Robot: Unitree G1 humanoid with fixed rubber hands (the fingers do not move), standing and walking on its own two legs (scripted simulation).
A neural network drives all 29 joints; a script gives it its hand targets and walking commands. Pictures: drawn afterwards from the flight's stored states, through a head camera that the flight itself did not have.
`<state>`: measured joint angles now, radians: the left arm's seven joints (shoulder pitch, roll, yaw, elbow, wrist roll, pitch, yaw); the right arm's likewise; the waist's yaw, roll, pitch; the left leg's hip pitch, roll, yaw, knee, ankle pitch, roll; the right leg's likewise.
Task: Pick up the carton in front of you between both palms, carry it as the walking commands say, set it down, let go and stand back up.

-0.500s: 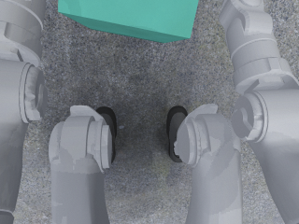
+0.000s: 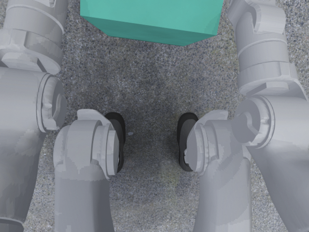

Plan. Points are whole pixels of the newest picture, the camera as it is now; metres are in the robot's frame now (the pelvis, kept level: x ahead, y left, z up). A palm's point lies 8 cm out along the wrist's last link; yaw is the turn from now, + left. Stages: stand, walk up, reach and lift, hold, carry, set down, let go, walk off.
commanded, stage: reach and lift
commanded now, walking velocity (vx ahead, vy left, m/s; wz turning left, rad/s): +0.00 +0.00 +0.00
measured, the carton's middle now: out of the picture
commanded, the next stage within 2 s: none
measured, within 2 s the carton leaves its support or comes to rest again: neither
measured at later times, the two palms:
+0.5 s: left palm out of the picture +0.51 +0.17 +0.04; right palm out of the picture +0.50 -0.13 +0.03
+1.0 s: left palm out of the picture +0.46 +0.17 +0.18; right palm out of the picture +0.47 -0.13 +0.18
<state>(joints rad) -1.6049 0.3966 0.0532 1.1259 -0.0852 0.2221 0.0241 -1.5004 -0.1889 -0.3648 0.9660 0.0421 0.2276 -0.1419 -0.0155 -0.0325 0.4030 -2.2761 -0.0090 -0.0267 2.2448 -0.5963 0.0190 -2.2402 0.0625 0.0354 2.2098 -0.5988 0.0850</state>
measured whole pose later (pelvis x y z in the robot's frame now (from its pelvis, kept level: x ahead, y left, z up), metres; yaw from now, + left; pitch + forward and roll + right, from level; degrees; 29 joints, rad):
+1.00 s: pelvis +0.02 -0.01 +0.22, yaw +4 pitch +37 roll -2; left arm -0.85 -0.02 0.39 0.64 0.24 0.42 0.01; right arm -0.80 0.10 -0.49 0.58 -0.20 0.39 -0.07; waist -0.01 -0.01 -0.22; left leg -1.66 -0.04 -0.07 1.49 -0.47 -0.02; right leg -1.63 0.05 0.05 1.48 -0.50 0.04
